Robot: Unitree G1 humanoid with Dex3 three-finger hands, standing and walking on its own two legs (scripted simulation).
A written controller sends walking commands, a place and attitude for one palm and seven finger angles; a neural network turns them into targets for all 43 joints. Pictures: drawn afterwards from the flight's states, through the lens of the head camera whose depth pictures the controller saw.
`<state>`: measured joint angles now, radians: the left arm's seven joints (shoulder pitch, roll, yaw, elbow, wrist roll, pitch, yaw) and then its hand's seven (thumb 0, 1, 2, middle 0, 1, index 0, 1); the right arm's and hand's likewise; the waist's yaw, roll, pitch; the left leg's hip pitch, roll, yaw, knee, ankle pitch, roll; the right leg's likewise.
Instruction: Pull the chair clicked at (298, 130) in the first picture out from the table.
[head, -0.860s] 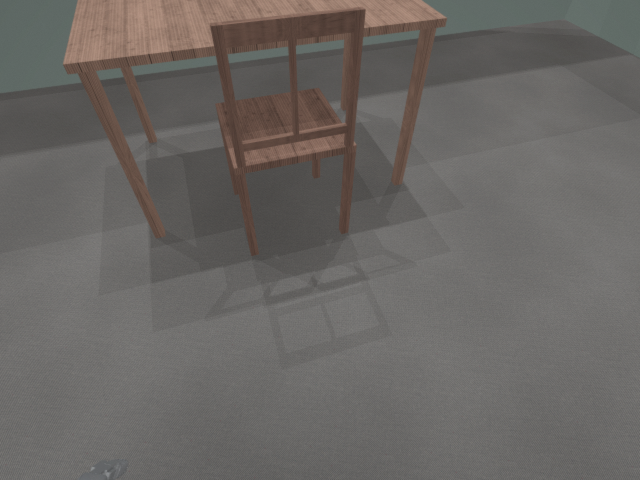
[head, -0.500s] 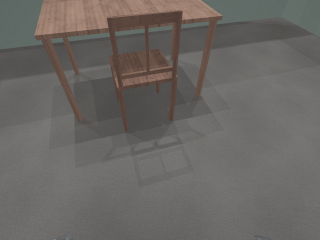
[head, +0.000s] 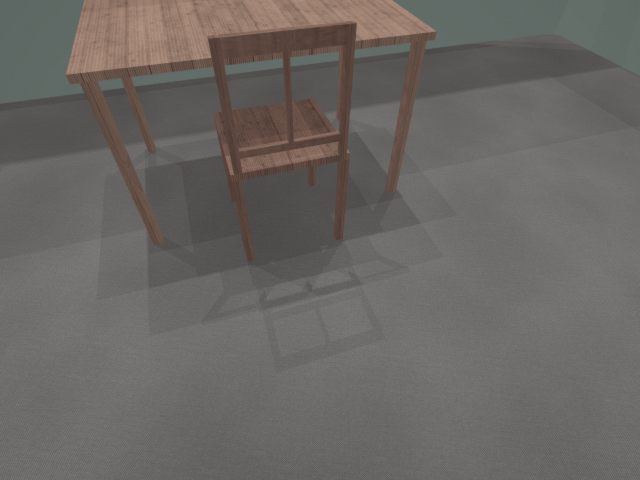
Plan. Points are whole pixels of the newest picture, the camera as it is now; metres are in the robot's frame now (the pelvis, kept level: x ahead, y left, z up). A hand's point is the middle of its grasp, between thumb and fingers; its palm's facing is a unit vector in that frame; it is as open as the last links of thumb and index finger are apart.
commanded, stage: stand and wait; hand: left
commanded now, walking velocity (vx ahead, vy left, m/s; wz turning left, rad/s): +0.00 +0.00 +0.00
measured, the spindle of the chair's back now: (288, 99) +1.14 +0.16 -0.10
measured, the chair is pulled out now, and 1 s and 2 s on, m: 0.00 0.00 0.00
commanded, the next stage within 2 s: look at it before walking up in 0.30 s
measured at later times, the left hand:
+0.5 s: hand out of the picture +0.06 +0.24 -0.16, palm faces -0.03 -0.95 -0.32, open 7.4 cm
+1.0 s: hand out of the picture +0.07 +0.25 -0.15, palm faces -0.03 -0.94 -0.33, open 7.4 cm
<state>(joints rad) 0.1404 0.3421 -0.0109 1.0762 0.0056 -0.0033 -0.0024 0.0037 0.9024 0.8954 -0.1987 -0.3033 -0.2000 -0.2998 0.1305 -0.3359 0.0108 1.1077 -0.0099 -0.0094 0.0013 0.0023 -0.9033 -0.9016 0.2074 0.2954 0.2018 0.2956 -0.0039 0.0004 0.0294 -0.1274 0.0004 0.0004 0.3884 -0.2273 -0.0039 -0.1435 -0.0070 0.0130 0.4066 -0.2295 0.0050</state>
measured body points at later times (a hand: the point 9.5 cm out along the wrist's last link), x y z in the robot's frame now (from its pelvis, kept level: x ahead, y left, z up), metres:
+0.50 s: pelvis -0.01 +0.00 +0.00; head +0.00 +0.00 +0.45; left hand +0.06 +0.29 -0.13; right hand +0.07 -0.29 -0.13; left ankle -0.01 +0.12 -0.74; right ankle +0.00 -0.12 -0.74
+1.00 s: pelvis +0.00 +0.00 +0.00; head +0.00 +0.00 +0.45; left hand +0.07 +0.30 -0.13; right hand +0.08 -0.29 -0.13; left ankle -0.01 +0.12 -0.74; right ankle +0.00 -0.12 -0.74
